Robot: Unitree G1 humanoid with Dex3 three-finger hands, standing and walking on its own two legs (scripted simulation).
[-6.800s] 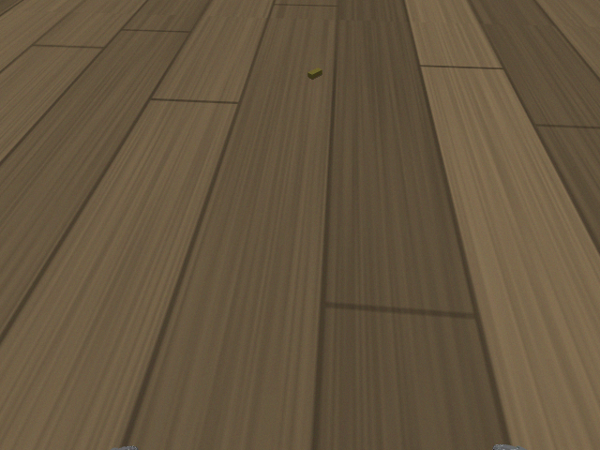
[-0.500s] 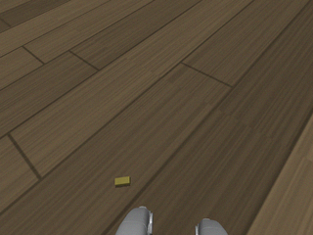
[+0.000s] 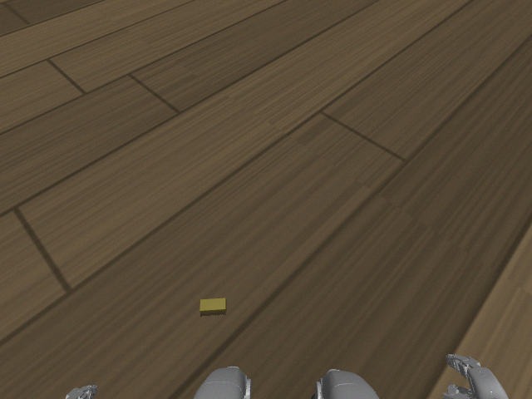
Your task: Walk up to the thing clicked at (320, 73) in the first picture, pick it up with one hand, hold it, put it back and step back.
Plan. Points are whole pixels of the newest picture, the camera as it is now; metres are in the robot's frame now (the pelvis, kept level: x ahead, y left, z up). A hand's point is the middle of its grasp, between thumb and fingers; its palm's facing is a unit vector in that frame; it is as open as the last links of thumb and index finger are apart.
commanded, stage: walk up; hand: left
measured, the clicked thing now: (213, 305) +0.46 +0.23 -0.73
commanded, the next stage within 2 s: stand in 1.32 s
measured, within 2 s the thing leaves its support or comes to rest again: neither
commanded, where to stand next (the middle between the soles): +0.07 +0.00 m, yaw -3 degrees
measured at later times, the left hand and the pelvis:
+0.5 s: hand out of the picture +0.10 +0.26 -0.12, palm faces -0.04 -0.94 -0.34, open 7.4 cm; pelvis +0.01 +0.01 +0.04, yaw -2 degrees
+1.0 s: hand out of the picture +0.11 +0.25 -0.12, palm faces -0.06 -0.94 -0.34, open 7.4 cm; pelvis +0.02 +0.00 +0.04, yaw -3 degrees
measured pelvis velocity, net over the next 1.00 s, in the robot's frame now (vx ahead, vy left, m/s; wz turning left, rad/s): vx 0.02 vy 0.00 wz -0.04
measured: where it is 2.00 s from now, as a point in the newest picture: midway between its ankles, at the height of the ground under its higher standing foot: outside the picture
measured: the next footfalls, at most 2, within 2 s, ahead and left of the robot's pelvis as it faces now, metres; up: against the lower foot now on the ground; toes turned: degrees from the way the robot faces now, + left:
none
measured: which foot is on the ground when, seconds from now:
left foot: down 0.00-1.00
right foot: down 0.00-1.00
